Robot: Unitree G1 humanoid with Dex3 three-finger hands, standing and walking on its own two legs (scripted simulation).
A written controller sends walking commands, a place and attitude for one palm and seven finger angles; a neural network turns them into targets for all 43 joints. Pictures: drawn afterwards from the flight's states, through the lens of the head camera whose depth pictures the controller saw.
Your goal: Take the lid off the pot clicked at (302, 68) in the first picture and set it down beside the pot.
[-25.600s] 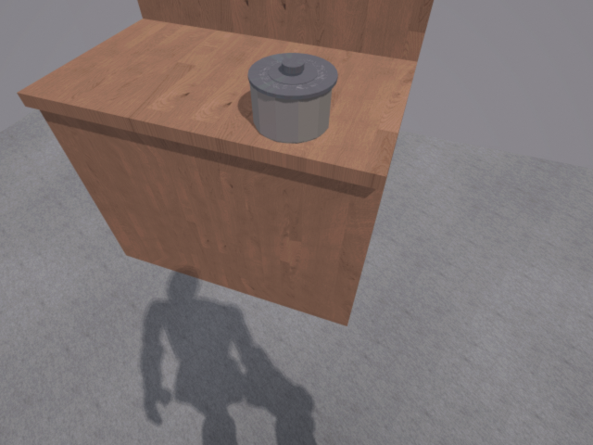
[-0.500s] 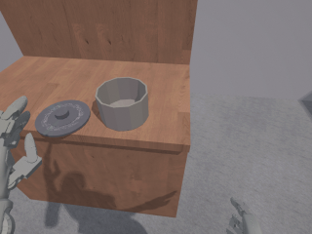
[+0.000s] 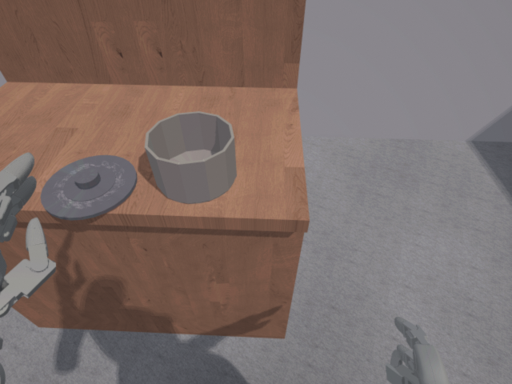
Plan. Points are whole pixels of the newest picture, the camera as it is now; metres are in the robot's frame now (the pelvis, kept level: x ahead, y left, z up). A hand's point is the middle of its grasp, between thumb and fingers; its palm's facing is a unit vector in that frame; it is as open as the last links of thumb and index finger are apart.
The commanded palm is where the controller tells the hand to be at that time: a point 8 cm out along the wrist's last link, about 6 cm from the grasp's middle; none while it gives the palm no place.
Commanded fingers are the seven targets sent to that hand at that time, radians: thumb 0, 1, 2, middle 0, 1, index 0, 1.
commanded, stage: step back with the hand held close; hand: left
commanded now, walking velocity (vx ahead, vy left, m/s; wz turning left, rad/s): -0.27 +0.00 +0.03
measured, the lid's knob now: (87, 177) +0.50 +0.40 +0.02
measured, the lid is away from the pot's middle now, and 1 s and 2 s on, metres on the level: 0.23 0.23 0.23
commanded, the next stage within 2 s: stop stepping back and stand still in 1.02 s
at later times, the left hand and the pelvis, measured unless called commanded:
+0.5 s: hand (4, 335) +0.12 +0.23 +0.20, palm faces +0.44 -0.80 -0.41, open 7.4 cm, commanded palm +0.06 +0.28 +0.21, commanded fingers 0.00 0.90 0.90 -0.20 -0.30 -0.20 -0.30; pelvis -0.07 +0.00 -0.01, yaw +1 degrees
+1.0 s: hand out of the picture +0.02 +0.23 +0.20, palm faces +0.51 -0.78 -0.36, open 7.4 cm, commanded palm -0.06 +0.27 +0.21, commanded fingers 0.00 0.90 0.90 -0.20 -0.30 -0.20 -0.30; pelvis -0.16 -0.02 -0.03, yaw +6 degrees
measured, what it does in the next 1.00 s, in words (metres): walks backwards: left foot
